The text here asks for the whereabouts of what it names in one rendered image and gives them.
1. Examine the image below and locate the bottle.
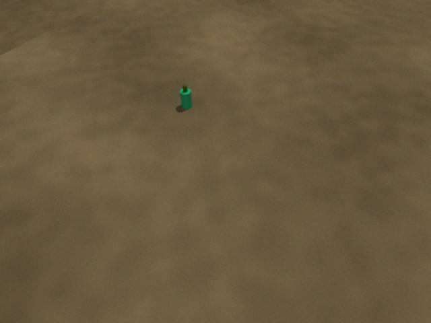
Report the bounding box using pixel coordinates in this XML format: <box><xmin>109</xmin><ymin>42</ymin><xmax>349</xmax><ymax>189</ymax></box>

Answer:
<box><xmin>180</xmin><ymin>84</ymin><xmax>193</xmax><ymax>110</ymax></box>

